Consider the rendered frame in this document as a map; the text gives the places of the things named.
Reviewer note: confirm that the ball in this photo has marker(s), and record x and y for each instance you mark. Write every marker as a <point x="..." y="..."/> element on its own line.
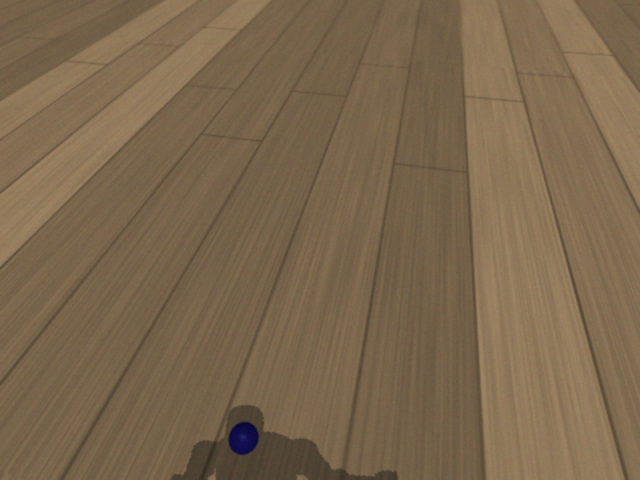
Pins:
<point x="243" y="438"/>

